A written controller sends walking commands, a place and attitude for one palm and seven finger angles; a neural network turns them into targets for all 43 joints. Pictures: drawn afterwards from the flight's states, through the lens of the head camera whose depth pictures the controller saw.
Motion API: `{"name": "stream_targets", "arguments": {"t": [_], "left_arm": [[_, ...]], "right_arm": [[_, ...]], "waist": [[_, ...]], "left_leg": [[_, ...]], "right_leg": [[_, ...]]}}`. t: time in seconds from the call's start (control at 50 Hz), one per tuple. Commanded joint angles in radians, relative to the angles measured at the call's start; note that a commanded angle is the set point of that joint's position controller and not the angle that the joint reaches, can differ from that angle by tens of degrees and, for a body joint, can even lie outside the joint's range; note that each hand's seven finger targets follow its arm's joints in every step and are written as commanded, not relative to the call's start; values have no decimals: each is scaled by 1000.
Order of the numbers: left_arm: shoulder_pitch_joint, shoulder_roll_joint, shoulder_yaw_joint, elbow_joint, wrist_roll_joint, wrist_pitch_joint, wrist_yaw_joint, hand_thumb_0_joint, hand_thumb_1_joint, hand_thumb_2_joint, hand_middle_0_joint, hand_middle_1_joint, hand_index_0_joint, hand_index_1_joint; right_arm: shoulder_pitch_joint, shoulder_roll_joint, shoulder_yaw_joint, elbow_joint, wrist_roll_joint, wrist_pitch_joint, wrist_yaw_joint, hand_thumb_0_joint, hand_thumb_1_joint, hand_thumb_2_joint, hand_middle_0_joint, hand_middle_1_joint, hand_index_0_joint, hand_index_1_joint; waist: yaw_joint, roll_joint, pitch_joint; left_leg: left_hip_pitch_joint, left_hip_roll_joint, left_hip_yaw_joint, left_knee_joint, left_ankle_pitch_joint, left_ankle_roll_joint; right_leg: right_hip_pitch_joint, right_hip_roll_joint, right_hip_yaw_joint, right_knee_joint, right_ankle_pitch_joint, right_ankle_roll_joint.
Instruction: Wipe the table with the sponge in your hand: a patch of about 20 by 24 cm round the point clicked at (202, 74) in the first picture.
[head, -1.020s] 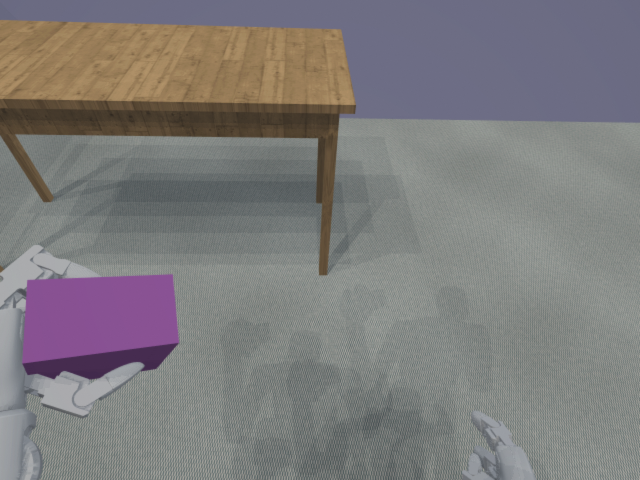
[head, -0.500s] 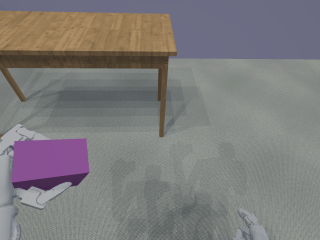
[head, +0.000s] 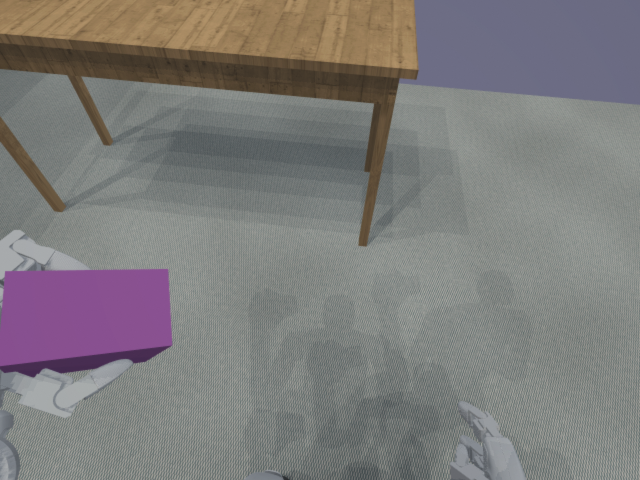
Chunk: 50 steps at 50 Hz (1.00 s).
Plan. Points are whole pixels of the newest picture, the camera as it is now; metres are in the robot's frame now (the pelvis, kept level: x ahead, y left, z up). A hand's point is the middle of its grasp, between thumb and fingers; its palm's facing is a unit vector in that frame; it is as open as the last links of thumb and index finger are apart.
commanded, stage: walk to a spot facing it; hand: left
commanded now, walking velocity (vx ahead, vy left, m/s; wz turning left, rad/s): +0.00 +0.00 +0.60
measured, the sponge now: (111, 323) +0.23 +0.21 +0.15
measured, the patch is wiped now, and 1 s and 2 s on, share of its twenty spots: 0.00 0.00 0.00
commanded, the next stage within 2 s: none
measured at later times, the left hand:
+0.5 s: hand out of the picture +0.06 +0.28 +0.17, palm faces +0.67 -0.65 -0.35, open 10.5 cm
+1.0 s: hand out of the picture +0.07 +0.27 +0.17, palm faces +0.75 -0.50 -0.44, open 10.5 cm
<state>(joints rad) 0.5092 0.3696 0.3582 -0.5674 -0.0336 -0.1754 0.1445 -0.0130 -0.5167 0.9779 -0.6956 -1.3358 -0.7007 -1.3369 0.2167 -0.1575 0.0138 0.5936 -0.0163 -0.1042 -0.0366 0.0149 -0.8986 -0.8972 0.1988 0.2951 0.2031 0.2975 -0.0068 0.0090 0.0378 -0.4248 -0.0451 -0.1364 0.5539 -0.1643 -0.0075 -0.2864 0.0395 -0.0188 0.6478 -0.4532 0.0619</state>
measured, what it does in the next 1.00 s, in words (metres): steps on the spot, turning left: right foot, then left foot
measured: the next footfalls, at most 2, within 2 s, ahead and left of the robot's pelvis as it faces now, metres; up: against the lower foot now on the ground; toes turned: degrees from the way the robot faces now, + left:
right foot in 0.02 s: +0.00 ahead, -0.10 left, +0.00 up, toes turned +0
left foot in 0.46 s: -0.07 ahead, +0.11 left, +0.00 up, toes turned +26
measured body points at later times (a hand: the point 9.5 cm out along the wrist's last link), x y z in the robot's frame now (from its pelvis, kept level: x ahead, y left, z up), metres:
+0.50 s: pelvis -0.06 -0.01 -0.01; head -0.05 +0.02 +0.44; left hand +0.02 +0.31 +0.19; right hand +0.19 -0.19 -0.07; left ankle -0.10 +0.09 -0.73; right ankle -0.05 -0.10 -0.71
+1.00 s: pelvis -0.01 -0.04 +0.00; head +0.02 -0.05 +0.45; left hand +0.02 +0.29 +0.20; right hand +0.24 -0.16 -0.12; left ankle -0.10 +0.06 -0.67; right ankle +0.06 -0.10 -0.73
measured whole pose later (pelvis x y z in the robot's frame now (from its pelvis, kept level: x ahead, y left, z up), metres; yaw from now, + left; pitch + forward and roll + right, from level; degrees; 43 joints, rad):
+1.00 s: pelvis -0.01 -0.04 +0.00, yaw +32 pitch -2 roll +1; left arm 0.39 0.34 0.30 -0.44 0.01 -0.17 0.13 -0.01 -0.52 0.98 -0.70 -1.34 -0.71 -1.34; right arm 0.22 -0.21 0.00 0.68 -0.02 -0.07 -0.06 0.02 -0.90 -0.90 0.20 0.30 0.21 0.30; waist 0.00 0.04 0.05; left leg -0.41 0.01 -0.03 1.06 -0.44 0.00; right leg -0.29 -0.06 -0.21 0.61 -0.29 -0.05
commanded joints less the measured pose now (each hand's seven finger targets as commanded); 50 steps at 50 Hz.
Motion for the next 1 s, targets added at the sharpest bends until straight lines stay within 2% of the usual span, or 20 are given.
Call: {"name": "stream_targets", "arguments": {"t": [0.0,0.02,0.06,0.1,0.16,0.34,0.4,0.42,0.44,0.46,0.48,0.52,0.58,0.76,0.84,0.86,0.88,0.9,0.92,0.98], "left_arm": [[48,144,110,-199,-29,-34,5,0,100,1300,-1200,-1600,-1200,-1600],[32,158,118,-186,-26,-24,9,0,100,1300,-1200,-1600,-1200,-1600],[-29,181,136,-136,-47,-12,24,0,100,1300,-1200,-1600,-1200,-1600],[18,160,119,-47,-36,-5,20,0,100,1300,-1200,-1600,-1200,-1600],[-43,169,105,-35,-3,-16,15,0,100,1300,-1200,-1600,-1200,-1600],[-100,167,87,-216,8,-38,59,0,100,1300,-1200,-1600,-1200,-1600],[-104,162,91,-239,-12,-30,69,0,100,1300,-1200,-1600,-1200,-1600],[-118,152,81,-269,-18,-38,70,0,100,1300,-1200,-1600,-1200,-1600],[-116,138,68,-297,-18,-61,66,0,100,1300,-1200,-1600,-1200,-1600],[-106,160,70,-284,9,-81,63,0,100,1300,-1200,-1600,-1200,-1600],[-132,211,111,-240,28,-82,44,0,100,1300,-1200,-1600,-1200,-1600],[-135,179,102,-217,31,-66,26,0,100,1300,-1200,-1600,-1200,-1600],[-131,131,67,-243,23,-73,19,0,100,1300,-1200,-1600,-1200,-1600],[-227,108,28,-114,26,-75,6,0,100,1300,-1200,-1600,-1200,-1600],[-219,132,54,-99,25,-67,10,0,100,1300,-1200,-1600,-1200,-1600],[-204,146,65,-104,29,-59,11,0,100,1300,-1200,-1600,-1200,-1600],[-200,148,60,-118,33,-54,10,0,100,1300,-1200,-1600,-1200,-1600],[-190,219,108,-118,36,-45,15,0,100,1300,-1200,-1600,-1200,-1600],[-214,228,125,-132,20,-46,19,0,100,1300,-1200,-1600,-1200,-1600],[-75,205,144,-62,11,-71,7,0,100,1300,-1200,-1600,-1200,-1600]], "right_arm": [[-74,-158,-62,-128,11,-28,-1,0,-900,-900,200,300,200,300],[-74,-149,-61,-135,16,-16,-3,0,-900,-900,200,300,200,300],[-81,-137,-69,-158,40,-3,-7,0,-900,-900,200,300,200,300],[-84,-144,-68,-139,32,5,-20,0,-900,-900,200,300,200,300],[-120,-104,-33,-156,25,22,-42,0,-900,-900,200,300,200,300],[-82,-123,-42,-192,-11,-3,-58,0,-900,-900,200,300,200,300],[-31,-125,-53,-193,-6,9,-59,0,-900,-900,200,300,200,300],[-26,-143,-60,-198,-4,11,-60,0,-900,-900,200,300,200,300],[-48,-172,-63,-198,-7,-3,-53,0,-900,-900,200,300,200,300],[-21,-158,-53,-178,4,-16,-35,0,-900,-900,200,300,200,300],[-54,-153,-51,-157,13,-20,-23,0,-900,-900,200,300,200,300],[-62,-169,-71,-140,25,-12,-18,0,-900,-900,200,300,200,300],[-67,-154,-63,-136,33,-28,-16,0,-900,-900,200,300,200,300],[-59,-153,-42,-93,12,-69,-39,0,-900,-900,200,300,200,300],[-86,-145,-34,-89,-1,-57,-41,0,-900,-900,200,300,200,300],[-86,-141,-35,-89,2,-50,-39,0,-900,-900,200,300,200,300],[-86,-122,-33,-95,7,-43,-35,0,-900,-900,200,300,200,300],[-96,-106,-41,-109,10,-34,-33,0,-900,-900,200,300,200,300],[-141,-142,-46,-119,2,-36,-39,0,-900,-900,200,300,200,300],[-115,-145,-61,-99,3,-8,-29,0,-900,-900,200,300,200,300]], "waist": [[14,171,-245],[12,69,-249],[5,-258,-194],[-4,-145,-144],[-3,-121,-104],[51,-181,-176],[-16,-133,-259],[-42,8,-273],[-31,317,-216],[-18,325,-202],[-13,211,-146],[-13,142,-55],[2,219,-33],[5,238,-3],[29,194,-55],[28,131,-100],[29,-12,-148],[37,-302,-169],[42,-250,-122],[15,-117,-69]], "left_leg": [[141,196,-196,-96,304,98],[32,151,-113,-26,147,61],[-193,-4,114,377,-306,-47],[-166,53,86,591,-265,-50],[-150,73,164,545,-246,-55],[-22,64,306,125,-292,-7],[250,17,335,-114,-173,18],[420,103,215,-172,-110,65],[564,370,-189,-218,206,203],[625,509,-427,-207,409,300],[509,520,-403,-224,215,309],[325,420,-271,-257,-6,277],[214,293,-64,-303,-190,192],[155,275,-64,-362,-387,196],[108,243,-56,-193,-315,163],[70,203,-9,-86,-292,138],[-54,144,49,118,-292,109],[-272,30,158,471,-406,50],[-343,33,107,673,-391,20],[-318,115,80,804,-190,-16]], "right_leg": [[170,-41,17,-270,144,-26],[268,-138,71,-319,276,-68],[257,-441,281,-330,534,-182],[150,-416,144,-286,665,-162],[148,-358,14,-267,816,-145],[293,-403,2,-199,802,-176],[167,-358,-67,36,646,-111],[-2,-295,-119,252,492,-65],[-339,-127,-150,488,-23,6],[-498,-110,-72,634,-200,-12],[-514,-165,23,671,-125,-23],[-482,-182,28,639,-20,-2],[-385,-155,-54,557,107,13],[-201,-110,-127,196,61,17],[68,-58,-163,-141,68,7],[187,-77,-132,-229,99,-5],[331,-200,19,-309,41,-55],[435,-462,409,-408,-75,-164],[363,-566,523,-456,-63,-210],[203,-475,334,-441,-91,-185]]}}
